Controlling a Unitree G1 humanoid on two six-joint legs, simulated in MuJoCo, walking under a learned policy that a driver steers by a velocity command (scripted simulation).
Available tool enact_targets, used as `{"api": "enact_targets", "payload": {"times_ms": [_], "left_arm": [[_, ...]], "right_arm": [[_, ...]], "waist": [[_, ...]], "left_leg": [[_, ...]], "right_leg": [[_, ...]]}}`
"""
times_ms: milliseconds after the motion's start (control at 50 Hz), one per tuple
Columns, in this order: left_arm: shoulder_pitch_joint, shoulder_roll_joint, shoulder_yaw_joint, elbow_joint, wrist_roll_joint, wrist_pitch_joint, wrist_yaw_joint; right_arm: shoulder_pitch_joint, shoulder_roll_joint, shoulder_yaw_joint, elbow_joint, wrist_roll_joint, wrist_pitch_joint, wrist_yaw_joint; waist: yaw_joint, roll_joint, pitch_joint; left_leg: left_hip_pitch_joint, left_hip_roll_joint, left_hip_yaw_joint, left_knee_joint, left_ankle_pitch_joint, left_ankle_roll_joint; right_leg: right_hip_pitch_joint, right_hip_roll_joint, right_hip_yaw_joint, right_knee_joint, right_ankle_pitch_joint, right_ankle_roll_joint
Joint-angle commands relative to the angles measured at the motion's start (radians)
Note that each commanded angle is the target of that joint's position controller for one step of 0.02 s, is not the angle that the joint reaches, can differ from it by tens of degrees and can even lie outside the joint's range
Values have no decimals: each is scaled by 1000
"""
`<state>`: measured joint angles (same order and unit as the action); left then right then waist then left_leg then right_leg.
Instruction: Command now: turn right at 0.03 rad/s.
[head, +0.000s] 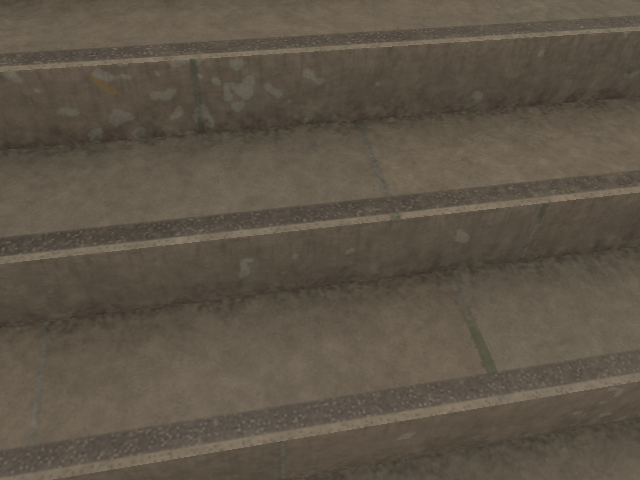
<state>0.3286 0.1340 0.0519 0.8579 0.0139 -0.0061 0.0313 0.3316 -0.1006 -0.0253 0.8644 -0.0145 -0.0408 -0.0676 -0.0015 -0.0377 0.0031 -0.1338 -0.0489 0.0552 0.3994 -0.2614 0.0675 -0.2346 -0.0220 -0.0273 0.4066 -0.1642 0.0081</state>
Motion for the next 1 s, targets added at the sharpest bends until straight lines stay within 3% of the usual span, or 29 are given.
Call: {"api": "enact_targets", "payload": {"times_ms": [20,60,100,160,220,300,340,380,420,440,460,480,500,520,540,560,580,600,620,640,660,700,740,780,820,880,920,960,1000], "left_arm": [[21,24,3,-34,-6,1,9],[45,31,2,-20,-4,5,12],[45,44,9,-18,5,8,11],[-60,51,12,-65,17,-6,-9],[-139,66,22,-110,34,-25,-27],[-293,-15,-15,-241,14,-59,-32],[-365,-36,-40,-310,15,-51,-30],[-422,-20,-57,-377,17,-32,-25],[-485,-18,-76,-456,-2,-11,-14],[-493,-15,-82,-480,8,1,-17],[-434,-13,-87,-477,6,10,-36],[-450,-53,-99,-480,-23,14,-51],[-373,-24,-74,-428,-25,12,-59],[-171,0,-48,-351,-25,12,-43],[39,51,-20,-298,-24,9,-36],[90,135,4,-268,0,5,-34],[136,252,43,-219,17,0,-16],[75,345,75,-203,1,18,-5],[-56,320,69,-191,8,4,-19],[-135,244,47,-128,8,-8,-28],[-160,141,17,-72,5,-30,-30],[-121,-20,-21,34,26,-70,-52],[-27,-21,-17,106,16,-96,-62],[-7,4,-15,118,16,-112,-59],[75,23,-19,140,22,-135,-64],[167,68,-14,189,14,-159,-68],[247,35,-26,228,2,-150,-54],[300,27,-28,249,-8,-139,-17],[342,68,-17,244,-11,-126,19]], "right_arm": [[23,-75,-16,-38,-6,-8,1],[45,-68,-12,-21,-4,-6,2],[73,-114,-26,-6,1,4,2],[154,-201,-58,25,12,26,-5],[231,-192,-60,76,-7,2,-7],[263,-174,-49,154,-25,-63,9],[278,-144,-35,167,-23,-82,10],[224,-169,-28,168,-26,-100,13],[194,-178,-20,187,-1,-98,17],[204,-180,-17,208,20,-95,13],[190,-183,-12,187,32,-94,13],[144,-184,-9,168,68,-86,19],[132,-221,-11,123,61,-93,35],[172,-305,-31,117,65,-102,48],[150,-398,-63,101,60,-103,67],[150,-418,-80,89,63,-104,85],[136,-294,-64,21,63,-111,122],[84,-198,-66,-21,3,-112,140],[110,-81,-53,-49,-28,-107,121],[62,-49,-36,-104,-36,-94,109],[6,-25,-23,-140,-47,-82,92],[8,5,-2,-145,-25,-61,74],[-12,46,19,-157,-20,-34,67],[-66,24,17,-167,-9,-18,64],[-121,27,14,-156,5,-9,51],[-324,77,44,-241,0,-7,30],[-455,83,68,-305,-3,-4,32],[-510,69,74,-330,-6,8,50],[-527,58,81,-335,-3,23,63]], "waist": [[-4,43,35],[-2,59,35],[-17,98,40],[-88,185,139],[-116,124,164],[-78,75,111],[-54,20,118],[-27,50,149],[-3,92,181],[-5,118,181],[16,65,132],[20,79,123],[23,63,4],[109,129,-209],[211,176,-344],[226,174,-433],[196,-69,-431],[155,-236,-446],[54,-137,-380],[-28,-75,-245],[-50,-45,-79],[-91,-1,17],[-94,-8,68],[-90,46,85],[-49,26,44],[-4,2,68],[18,15,94],[34,-34,60],[66,-40,31]], "left_leg": [[-64,181,-169,-111,195,30],[-61,178,-166,-110,208,31],[-73,180,-218,-153,-107,79],[-51,322,-456,-307,-560,226],[126,391,-536,-329,-430,327],[302,383,-421,-243,-249,266],[266,382,-354,-241,-271,208],[141,368,-258,-329,-241,163],[37,341,-186,-444,-286,157],[-8,325,-167,-490,-193,155],[-76,295,-92,-574,-42,174],[-235,287,-39,-663,66,176],[-236,276,6,-549,588,182],[-118,306,46,-285,1300,186],[7,327,52,-13,1496,153],[61,293,2,248,1429,104],[-269,130,-52,623,963,30],[-418,-34,-159,1122,142,-8],[-525,-7,-350,1430,197,-3],[-601,41,-249,1524,267,6],[-673,58,-204,1580,302,19],[-787,40,-227,1648,277,66],[-931,40,-241,1675,224,77],[-947,36,-194,1541,268,57],[-1038,1,-116,1706,275,48],[-1289,0,-97,1853,104,79],[-1288,31,-33,1635,72,89],[-1235,93,46,1493,67,81],[-1090,118,146,1267,-77,81]], "right_leg": [[3,-68,63,-14,25,-56],[6,-70,59,-11,19,-56],[-38,-14,-3,81,-162,-66],[-309,-6,-67,352,-214,-76],[-719,-15,-43,962,-282,-42],[-1228,-16,95,1746,-351,-105],[-1319,-37,132,1772,-412,-119],[-1292,-65,74,1655,-396,-116],[-1240,-113,24,1504,-407,-108],[-1163,-147,31,1414,-375,-117],[-930,-154,-40,1201,-243,-126],[-596,-143,-87,963,-230,-164],[-319,-44,-189,928,-247,-176],[-94,55,-222,973,-279,-180],[29,84,-177,812,-245,-199],[98,93,-69,648,-277,-200],[214,-152,487,304,-581,-270],[138,-295,1033,-168,-820,-260],[30,-339,1011,-202,-883,-185],[-100,-314,895,-160,-917,-157],[-256,-278,713,-53,-805,-138],[-336,-202,390,52,-517,-114],[-283,-184,252,22,-311,-93],[-296,-167,150,-24,-191,-86],[-201,-182,127,-63,-46,-83],[-43,-188,116,-127,-81,-81],[-16,-143,63,-175,-94,-40],[64,-159,96,-256,41,-81],[171,-158,69,-382,339,-153]]}}
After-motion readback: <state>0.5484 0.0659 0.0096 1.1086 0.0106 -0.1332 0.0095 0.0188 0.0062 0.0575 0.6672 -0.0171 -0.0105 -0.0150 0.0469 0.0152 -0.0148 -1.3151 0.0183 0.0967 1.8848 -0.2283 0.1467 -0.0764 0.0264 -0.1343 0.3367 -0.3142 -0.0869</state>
